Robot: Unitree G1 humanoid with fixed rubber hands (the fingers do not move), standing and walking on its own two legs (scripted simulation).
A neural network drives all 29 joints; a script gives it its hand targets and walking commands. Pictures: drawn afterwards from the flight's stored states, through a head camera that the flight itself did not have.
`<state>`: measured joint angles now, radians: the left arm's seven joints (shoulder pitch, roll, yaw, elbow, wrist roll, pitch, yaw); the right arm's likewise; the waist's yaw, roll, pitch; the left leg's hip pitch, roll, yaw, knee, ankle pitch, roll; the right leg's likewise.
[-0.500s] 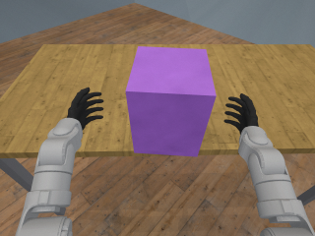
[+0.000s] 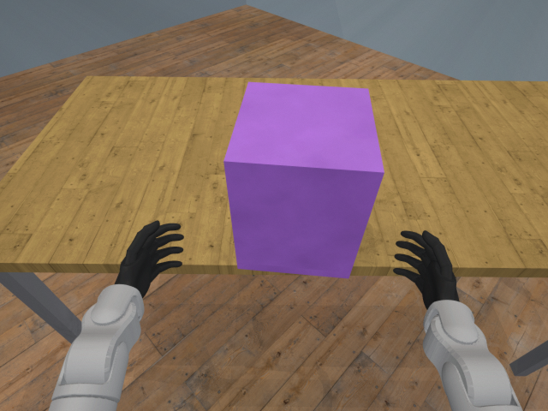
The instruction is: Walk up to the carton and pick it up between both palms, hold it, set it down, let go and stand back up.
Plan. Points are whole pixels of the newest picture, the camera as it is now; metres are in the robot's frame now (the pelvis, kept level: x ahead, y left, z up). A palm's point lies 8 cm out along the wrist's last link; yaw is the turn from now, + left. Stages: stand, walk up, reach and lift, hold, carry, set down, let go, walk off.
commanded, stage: set down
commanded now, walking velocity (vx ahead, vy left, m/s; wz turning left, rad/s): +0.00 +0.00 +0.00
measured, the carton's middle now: (299, 182) +0.47 +0.02 +0.08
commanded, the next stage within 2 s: none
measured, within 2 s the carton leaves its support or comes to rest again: neither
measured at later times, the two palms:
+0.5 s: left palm (138, 328) +0.22 +0.23 +0.02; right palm (438, 344) +0.23 -0.18 +0.02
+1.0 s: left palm (138, 375) +0.17 +0.22 -0.02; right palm (440, 395) +0.18 -0.19 -0.02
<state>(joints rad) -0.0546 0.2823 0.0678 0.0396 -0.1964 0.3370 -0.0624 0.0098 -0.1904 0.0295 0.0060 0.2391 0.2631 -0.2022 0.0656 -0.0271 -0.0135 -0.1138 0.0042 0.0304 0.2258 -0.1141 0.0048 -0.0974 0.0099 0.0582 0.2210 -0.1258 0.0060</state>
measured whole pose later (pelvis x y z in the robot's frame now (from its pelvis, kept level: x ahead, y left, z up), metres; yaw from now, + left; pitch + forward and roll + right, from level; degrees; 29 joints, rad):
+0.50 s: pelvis +0.02 +0.00 +0.00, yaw -1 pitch +2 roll +0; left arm 0.24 0.26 0.02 -0.11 -0.16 0.37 -0.04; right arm 0.29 -0.20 0.07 -0.10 0.22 0.29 -0.17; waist 0.07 -0.03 -0.04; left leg -0.13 0.01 0.04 0.24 -0.14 0.01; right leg -0.11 0.01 0.07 0.22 -0.14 0.01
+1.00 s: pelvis +0.01 +0.00 +0.00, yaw -1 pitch +3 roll +0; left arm 0.34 0.26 -0.02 -0.05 -0.14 0.42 -0.01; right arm 0.39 -0.16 0.08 -0.02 0.16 0.33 -0.16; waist 0.07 -0.02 -0.03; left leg -0.18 0.01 0.04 0.25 -0.13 0.00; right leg -0.17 0.02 0.07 0.26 -0.15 0.00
